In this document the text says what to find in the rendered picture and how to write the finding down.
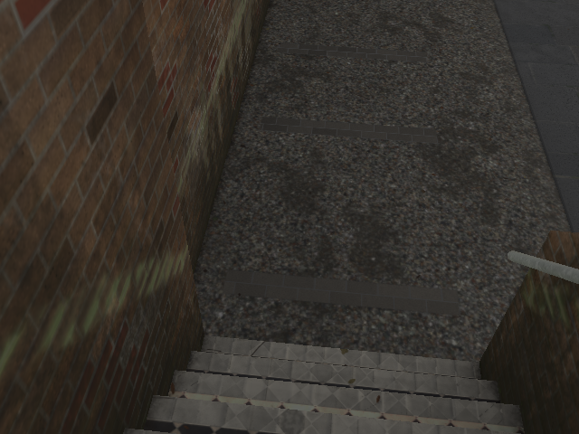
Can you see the stairs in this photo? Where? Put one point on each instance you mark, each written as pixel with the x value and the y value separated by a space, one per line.
pixel 241 386

